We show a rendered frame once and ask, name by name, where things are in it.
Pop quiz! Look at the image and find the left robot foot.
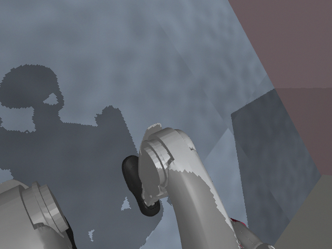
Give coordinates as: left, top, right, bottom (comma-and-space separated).
65, 218, 77, 249

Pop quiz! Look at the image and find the right robot hand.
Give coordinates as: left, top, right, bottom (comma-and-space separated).
229, 218, 263, 249

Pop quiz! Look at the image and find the right robot foot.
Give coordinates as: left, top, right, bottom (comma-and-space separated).
122, 155, 160, 217

